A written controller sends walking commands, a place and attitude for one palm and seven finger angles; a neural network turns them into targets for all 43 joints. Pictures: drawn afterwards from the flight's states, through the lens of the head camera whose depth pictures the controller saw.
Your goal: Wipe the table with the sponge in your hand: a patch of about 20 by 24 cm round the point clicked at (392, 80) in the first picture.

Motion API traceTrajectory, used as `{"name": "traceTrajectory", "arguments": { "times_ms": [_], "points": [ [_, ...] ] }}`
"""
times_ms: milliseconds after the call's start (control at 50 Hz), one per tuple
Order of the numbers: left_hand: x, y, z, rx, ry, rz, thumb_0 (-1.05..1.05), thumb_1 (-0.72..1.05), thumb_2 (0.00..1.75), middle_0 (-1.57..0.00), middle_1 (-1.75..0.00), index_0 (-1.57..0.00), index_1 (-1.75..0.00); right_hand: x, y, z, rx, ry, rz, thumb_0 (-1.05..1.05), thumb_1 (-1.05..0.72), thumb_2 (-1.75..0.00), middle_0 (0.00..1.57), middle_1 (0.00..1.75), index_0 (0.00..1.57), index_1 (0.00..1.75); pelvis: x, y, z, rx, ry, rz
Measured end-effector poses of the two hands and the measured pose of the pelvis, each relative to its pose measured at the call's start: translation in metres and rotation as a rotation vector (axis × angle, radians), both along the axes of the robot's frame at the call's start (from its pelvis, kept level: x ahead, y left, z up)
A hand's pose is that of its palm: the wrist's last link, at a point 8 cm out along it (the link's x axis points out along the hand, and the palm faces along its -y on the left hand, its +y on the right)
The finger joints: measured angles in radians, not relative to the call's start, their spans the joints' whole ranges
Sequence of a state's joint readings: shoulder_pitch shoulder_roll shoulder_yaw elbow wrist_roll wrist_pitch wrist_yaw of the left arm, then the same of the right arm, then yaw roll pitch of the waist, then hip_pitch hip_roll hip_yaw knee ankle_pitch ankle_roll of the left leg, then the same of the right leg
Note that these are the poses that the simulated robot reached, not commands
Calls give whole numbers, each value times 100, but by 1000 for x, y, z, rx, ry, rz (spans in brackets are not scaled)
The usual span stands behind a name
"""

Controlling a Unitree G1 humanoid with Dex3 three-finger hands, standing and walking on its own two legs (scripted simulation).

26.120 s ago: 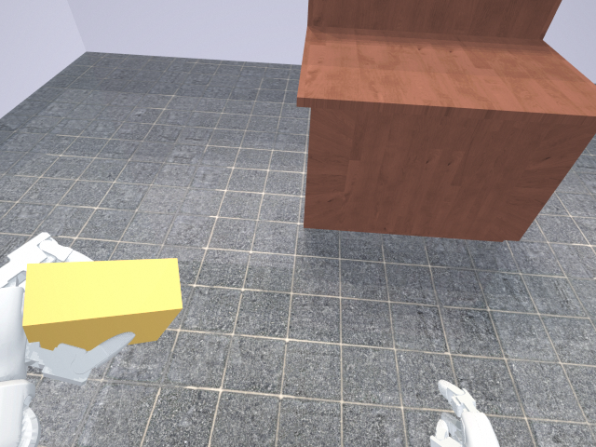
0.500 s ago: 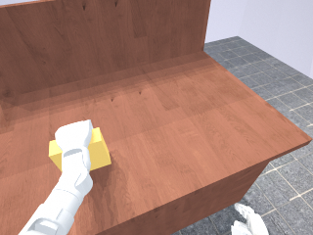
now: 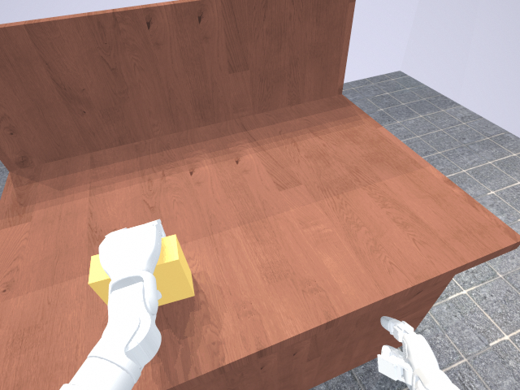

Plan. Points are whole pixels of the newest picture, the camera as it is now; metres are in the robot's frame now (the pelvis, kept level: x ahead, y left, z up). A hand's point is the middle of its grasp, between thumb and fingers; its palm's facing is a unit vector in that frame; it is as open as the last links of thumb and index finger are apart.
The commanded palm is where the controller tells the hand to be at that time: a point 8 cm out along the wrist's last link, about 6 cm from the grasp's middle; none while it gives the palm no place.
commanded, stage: wipe back along the middle lane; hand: left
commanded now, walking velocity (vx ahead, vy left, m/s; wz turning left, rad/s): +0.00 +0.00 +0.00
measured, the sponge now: (150, 283) +0.29 +0.24 -0.01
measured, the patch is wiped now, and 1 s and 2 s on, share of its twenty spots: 0.75 0.85 0.85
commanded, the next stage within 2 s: slide across to the third lane in 0.32 s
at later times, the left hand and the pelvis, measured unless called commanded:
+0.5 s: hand (150, 296) +0.24 +0.20 +0.04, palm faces +0.03 -0.10 -0.99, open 9.7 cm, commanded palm +0.20 +0.18 +0.08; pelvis -0.02 -0.01 +0.00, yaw -1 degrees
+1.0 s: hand (181, 283) +0.27 +0.16 +0.04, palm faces +0.01 -0.09 -1.00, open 9.7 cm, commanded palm +0.23 +0.13 +0.09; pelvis -0.03 -0.02 +0.00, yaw +1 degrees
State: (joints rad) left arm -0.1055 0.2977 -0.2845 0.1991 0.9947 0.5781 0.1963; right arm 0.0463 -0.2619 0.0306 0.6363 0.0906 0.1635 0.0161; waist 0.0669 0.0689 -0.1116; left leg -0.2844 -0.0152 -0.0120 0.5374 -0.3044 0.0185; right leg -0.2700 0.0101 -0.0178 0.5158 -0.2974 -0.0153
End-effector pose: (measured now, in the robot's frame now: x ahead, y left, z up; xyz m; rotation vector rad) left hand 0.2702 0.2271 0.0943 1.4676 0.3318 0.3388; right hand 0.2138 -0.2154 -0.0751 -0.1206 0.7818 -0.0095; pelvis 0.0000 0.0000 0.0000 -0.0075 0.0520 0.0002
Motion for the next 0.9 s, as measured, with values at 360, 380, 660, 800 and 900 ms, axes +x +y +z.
{"name": "traceTrajectory", "arguments": {
  "times_ms": [360,380,660,800,900],
  "points": [
    [-44,-21,2,-27,-30,-8,2,-47,109,-67,-148,-75,-141,-5,2,5,40,-35,18,2,-91,-90,20,30,18,29,-14,-6,-1,8,-42,-13],
    [-46,-22,2,-26,-28,-9,2,-47,109,-67,-148,-75,-141,-5,2,5,42,-39,20,2,-91,-90,20,30,18,29,-15,-6,-1,9,-44,-13],
    [-49,-33,1,-32,7,-11,1,-48,109,-69,-147,-77,-139,-6,-3,10,39,-88,32,2,-91,-90,20,30,19,30,-27,-16,-2,13,-62,-5],
    [-42,-43,2,-20,16,-36,0,-49,109,-71,-145,-78,-137,-7,-4,8,37,-97,37,2,-91,-90,20,30,20,30,-29,-19,-2,15,-62,4],
    [-33,-54,2,-20,11,-56,-1,-49,109,-71,-145,-79,-137,-7,-3,6,41,-91,44,2,-91,-90,20,30,20,30,-30,-22,-2,17,-56,10]
  ]
}}
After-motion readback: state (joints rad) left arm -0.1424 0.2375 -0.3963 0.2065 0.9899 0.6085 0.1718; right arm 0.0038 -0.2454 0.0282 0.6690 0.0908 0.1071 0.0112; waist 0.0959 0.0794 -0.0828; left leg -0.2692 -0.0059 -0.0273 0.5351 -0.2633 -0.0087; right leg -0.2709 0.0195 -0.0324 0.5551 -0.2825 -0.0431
